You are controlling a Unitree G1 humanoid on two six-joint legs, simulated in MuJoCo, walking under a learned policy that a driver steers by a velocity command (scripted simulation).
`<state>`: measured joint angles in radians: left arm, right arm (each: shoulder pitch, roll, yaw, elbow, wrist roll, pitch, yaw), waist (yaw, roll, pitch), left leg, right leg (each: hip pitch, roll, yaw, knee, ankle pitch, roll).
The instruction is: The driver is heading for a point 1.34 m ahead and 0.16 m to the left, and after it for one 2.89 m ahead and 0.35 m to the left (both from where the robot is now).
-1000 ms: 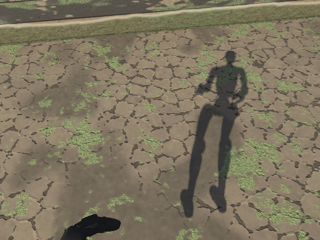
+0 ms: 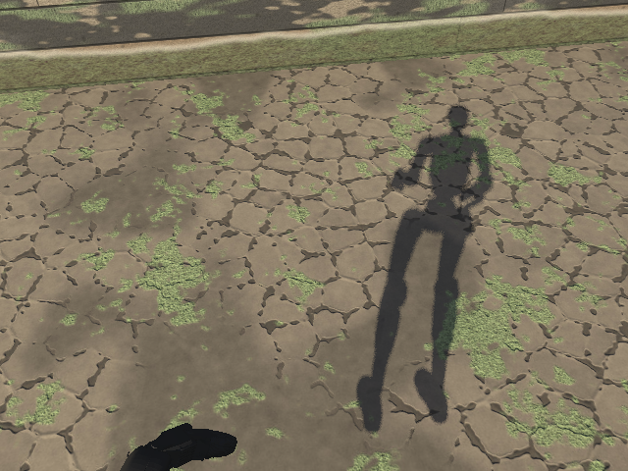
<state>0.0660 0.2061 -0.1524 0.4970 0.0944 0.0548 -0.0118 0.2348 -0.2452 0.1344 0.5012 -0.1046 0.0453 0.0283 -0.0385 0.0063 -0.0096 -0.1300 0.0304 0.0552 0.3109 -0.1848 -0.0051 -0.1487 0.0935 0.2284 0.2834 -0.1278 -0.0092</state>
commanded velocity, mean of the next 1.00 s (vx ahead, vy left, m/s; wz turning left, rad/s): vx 0.50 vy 0.00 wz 0.00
